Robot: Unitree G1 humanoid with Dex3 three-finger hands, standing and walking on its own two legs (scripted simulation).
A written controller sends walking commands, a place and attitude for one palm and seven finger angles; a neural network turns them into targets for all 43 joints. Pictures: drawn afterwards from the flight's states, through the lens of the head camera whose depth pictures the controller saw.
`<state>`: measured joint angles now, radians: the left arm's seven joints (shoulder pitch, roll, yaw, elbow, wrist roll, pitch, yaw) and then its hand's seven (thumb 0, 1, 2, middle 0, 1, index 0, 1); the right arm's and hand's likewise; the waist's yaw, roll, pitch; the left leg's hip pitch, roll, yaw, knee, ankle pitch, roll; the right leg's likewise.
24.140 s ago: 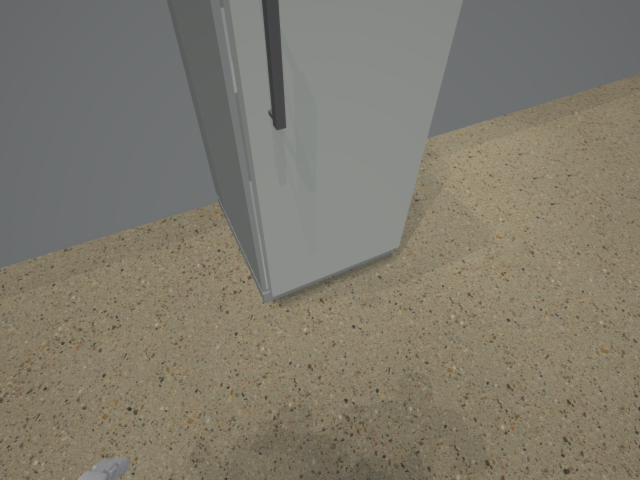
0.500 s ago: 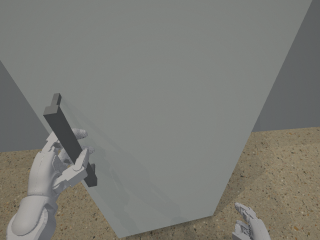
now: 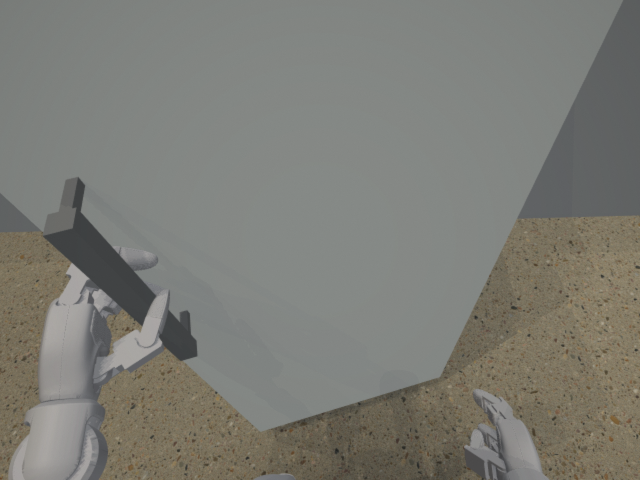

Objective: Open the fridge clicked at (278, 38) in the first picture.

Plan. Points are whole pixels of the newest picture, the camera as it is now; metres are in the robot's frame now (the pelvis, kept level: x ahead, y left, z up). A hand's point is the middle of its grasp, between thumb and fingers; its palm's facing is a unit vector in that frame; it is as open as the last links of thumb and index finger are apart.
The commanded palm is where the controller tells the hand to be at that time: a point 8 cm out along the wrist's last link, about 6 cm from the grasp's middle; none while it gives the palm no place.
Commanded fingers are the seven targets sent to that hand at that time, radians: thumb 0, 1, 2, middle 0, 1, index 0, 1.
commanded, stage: walk backward, drawing the door open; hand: left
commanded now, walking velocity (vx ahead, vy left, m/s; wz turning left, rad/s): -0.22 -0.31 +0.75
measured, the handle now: (142, 286) +0.28 +0.20 +0.14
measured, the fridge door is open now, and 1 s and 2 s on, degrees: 17 53 68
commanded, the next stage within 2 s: stop walking and hold the door back in 1.40 s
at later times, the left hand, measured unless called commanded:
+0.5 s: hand out of the picture +0.11 +0.08 +0.14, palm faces +0.41 -0.88 -0.22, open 6.7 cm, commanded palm +0.06 +0.12 +0.15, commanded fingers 0.00 0.90 0.90 -0.45 -1.40 -0.45 -1.40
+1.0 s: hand out of the picture +0.03 -0.04 +0.14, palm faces +0.75 -0.61 -0.25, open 6.9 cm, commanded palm -0.03 -0.03 +0.15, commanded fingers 0.00 0.90 0.90 -0.45 -1.40 -0.45 -1.40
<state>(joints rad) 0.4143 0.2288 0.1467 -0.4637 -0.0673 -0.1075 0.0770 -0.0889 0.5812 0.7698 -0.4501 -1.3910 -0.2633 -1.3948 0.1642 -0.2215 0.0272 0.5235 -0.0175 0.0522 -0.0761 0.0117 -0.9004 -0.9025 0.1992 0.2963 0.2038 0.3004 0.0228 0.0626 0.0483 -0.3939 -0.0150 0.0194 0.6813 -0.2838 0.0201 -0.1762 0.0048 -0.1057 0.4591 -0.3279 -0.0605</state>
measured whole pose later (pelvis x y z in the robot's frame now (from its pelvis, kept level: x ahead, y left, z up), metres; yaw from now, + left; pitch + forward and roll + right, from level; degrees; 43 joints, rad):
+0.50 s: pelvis -0.09 -0.14 -0.01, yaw +21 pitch +0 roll +0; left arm 0.24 0.21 0.05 -0.46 -0.02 -0.05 0.07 -0.05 0.62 0.74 -0.45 -1.39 -0.26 -1.36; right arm 0.19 -0.19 -0.03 0.66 -0.03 -0.07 -0.11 0.01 -0.90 -0.90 0.20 0.30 0.20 0.30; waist -0.04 0.02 0.08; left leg -0.46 0.01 0.04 0.97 -0.47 -0.02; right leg -0.33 -0.04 -0.11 0.53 -0.21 -0.03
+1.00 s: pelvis -0.07 -0.34 -0.01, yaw +44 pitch -1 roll +0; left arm 0.17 0.22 0.11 -0.43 -0.03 -0.06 0.06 -0.05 0.61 0.78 -0.45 -1.39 -0.23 -1.34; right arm 0.12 -0.19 -0.05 0.67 -0.01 -0.09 -0.08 0.01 -0.90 -0.90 0.20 0.30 0.21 0.30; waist -0.01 0.04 0.16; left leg -0.56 0.03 -0.05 1.17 -0.53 -0.04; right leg -0.27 -0.04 -0.07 0.60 -0.31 -0.02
